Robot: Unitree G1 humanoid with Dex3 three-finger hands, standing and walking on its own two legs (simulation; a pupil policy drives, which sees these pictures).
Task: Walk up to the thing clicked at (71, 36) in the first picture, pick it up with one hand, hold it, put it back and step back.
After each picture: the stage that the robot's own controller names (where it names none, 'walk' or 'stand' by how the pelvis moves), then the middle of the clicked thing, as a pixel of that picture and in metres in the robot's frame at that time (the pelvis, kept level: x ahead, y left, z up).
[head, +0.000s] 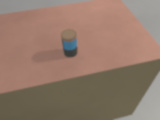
stand; (69, 43) +0.55 +0.09 +0.00
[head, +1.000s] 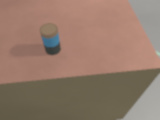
sink last; (51, 39) +0.51 +0.17 +0.03
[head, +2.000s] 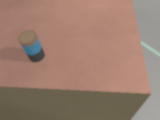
stand; (32, 47) +0.47 +0.24 +0.03
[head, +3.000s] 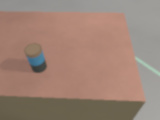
stand; (36, 58) +0.47 +0.23 +0.00
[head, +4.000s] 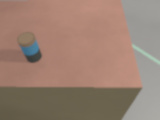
stand; (30, 48) +0.49 +0.25 +0.02
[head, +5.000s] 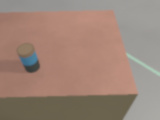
stand; (29, 58) +0.47 +0.26 +0.00
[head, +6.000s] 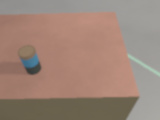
stand; (30, 60) +0.47 +0.25 +0.00
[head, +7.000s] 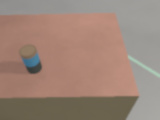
stand; (31, 59) +0.47 +0.25 +0.00
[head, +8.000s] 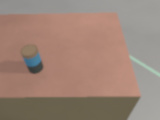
rise first; (32, 59) +0.47 +0.25 +0.00
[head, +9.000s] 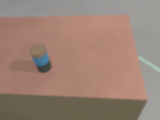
rise first; (41, 59) +0.48 +0.25 +0.00
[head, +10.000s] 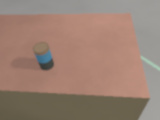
go down; (44, 56) +0.49 +0.24 +0.00
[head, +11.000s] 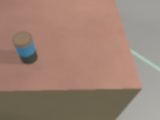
go down; (26, 48) +0.48 +0.22 +0.02
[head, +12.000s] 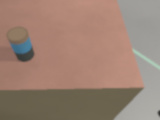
go down; (21, 45) +0.48 +0.22 +0.04
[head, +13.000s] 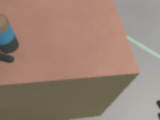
close in; (3, 35) +0.48 +0.24 +0.07
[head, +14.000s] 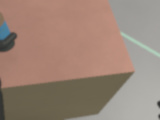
lift; out of the picture +0.50 +0.24 +0.08
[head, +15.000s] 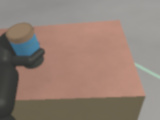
lift; (27, 47) +0.34 +0.18 +0.24
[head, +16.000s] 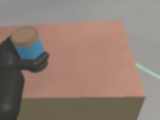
hold; (31, 50) +0.33 +0.17 +0.22
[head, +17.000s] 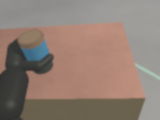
hold; (37, 52) +0.34 +0.16 +0.21
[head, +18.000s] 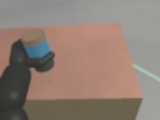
crouch; (39, 51) +0.36 +0.16 +0.20
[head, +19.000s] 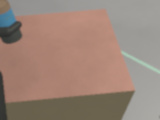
lower; (5, 22) +0.47 +0.23 +0.21
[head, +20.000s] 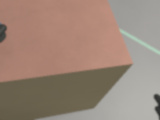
lower; out of the picture +0.51 +0.24 +0.08
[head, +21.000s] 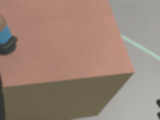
lower; out of the picture +0.48 +0.23 +0.08
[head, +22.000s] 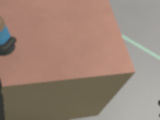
lower; out of the picture +0.48 +0.24 +0.07
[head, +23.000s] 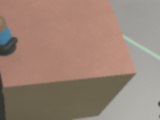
lower; (0, 36) +0.48 +0.24 +0.07
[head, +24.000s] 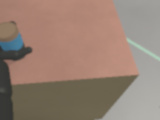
open; (11, 42) +0.46 +0.22 +0.07
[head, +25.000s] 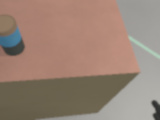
sink last; (9, 36) +0.46 +0.21 +0.07
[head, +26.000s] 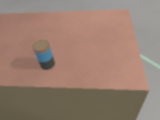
sink last; (44, 55) +0.48 +0.23 +0.04
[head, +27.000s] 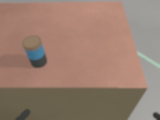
stand; (35, 52) +0.46 +0.22 +0.05
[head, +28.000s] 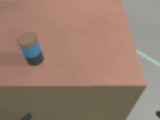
stand; (31, 50) +0.46 +0.23 +0.07
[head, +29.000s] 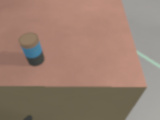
stand; (32, 50) +0.46 +0.22 +0.06
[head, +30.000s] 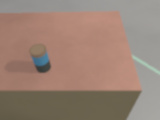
stand; (40, 58) +0.48 +0.21 +0.00
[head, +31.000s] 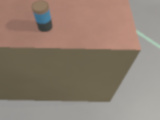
walk; (42, 17) +0.61 +0.20 +0.02
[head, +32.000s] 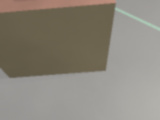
walk; out of the picture +0.90 +0.30 +0.02
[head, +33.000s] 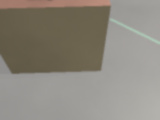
stand; out of the picture +1.08 +0.25 +0.02
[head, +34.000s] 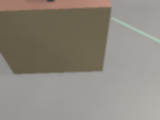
stand; out of the picture +1.07 +0.26 +0.00
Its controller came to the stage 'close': yes
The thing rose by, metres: 0.22
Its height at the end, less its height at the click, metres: +0.00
